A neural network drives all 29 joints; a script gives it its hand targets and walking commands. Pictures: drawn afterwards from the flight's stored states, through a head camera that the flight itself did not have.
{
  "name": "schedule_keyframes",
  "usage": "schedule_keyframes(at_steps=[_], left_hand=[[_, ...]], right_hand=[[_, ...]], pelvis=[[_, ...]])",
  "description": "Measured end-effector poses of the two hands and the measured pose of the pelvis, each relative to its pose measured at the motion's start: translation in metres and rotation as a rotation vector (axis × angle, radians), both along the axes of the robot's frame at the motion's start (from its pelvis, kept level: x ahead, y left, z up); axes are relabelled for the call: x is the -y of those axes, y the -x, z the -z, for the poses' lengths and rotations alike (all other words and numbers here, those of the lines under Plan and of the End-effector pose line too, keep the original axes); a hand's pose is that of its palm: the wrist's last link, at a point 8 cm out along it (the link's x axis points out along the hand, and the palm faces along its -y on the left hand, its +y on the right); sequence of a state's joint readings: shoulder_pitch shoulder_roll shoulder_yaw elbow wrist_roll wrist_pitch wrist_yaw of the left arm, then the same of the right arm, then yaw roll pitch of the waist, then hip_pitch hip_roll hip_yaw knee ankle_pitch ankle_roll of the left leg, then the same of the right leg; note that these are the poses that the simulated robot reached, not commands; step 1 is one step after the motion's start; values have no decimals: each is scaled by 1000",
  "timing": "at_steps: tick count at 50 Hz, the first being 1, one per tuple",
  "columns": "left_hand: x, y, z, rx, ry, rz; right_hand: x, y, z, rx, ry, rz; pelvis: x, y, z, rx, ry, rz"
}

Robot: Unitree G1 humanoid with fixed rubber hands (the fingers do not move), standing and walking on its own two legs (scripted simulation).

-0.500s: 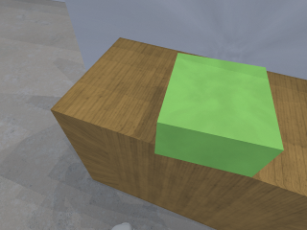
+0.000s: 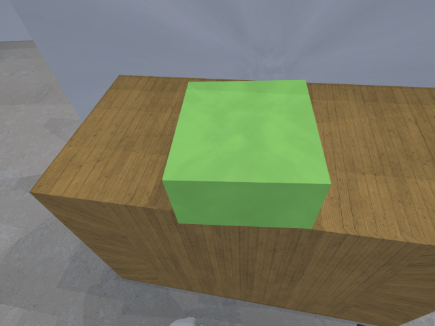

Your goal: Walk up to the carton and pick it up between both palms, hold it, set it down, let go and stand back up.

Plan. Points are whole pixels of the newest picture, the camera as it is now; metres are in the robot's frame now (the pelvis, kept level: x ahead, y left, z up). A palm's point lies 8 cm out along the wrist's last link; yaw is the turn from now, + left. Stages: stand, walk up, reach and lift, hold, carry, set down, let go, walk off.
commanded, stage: walk up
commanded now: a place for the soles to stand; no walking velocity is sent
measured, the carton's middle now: (244, 148) +0.49 -0.02 +0.02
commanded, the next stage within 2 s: reach and lift in 1.42 s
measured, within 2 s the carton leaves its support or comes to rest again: neither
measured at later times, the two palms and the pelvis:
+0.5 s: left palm out of the picture +0.07 +0.25 -0.12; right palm out of the picture +0.06 -0.23 -0.12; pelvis +0.02 +0.01 +0.01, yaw -4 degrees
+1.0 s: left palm out of the picture +0.05 +0.25 -0.12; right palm out of the picture +0.01 -0.24 -0.13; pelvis +0.02 +0.01 +0.01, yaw -7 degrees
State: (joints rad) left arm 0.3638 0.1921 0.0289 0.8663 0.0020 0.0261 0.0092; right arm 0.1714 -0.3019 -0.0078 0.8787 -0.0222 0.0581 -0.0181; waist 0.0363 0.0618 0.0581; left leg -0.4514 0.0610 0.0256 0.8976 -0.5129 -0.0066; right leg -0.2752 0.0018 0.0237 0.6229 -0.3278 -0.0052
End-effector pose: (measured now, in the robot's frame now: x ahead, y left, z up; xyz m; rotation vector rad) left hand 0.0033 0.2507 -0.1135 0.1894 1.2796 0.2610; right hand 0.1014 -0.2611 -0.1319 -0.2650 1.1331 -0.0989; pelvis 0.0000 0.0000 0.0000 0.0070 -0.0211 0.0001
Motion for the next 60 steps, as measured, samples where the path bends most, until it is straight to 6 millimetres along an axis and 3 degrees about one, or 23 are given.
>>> schedule_keyframes(at_steps=[6,12,17,30,43,60], left_hand=[[18,-25,3,17,55,78],[17,-56,10,62,87,128],[13,-70,7,73,79,159],[-3,-55,5,-14,36,182],[1,-47,7,-64,41,210],[8,-69,7,-70,28,256]], right_hand=[[-12,18,-2,-51,-21,15],[-29,28,-7,-66,-41,45],[-33,30,-10,-64,-54,72],[-24,57,-6,-123,-38,123],[-20,85,-3,-182,-32,165],[-15,93,0,-212,-34,201]], pelvis=[[0,-11,-5,-18,3,27],[-4,-17,-7,-9,-6,36],[-7,-21,-10,-10,-6,48],[-11,-18,-13,-9,-7,76],[-10,-18,-13,-13,-12,101],[-4,-28,-11,-17,-13,141]])
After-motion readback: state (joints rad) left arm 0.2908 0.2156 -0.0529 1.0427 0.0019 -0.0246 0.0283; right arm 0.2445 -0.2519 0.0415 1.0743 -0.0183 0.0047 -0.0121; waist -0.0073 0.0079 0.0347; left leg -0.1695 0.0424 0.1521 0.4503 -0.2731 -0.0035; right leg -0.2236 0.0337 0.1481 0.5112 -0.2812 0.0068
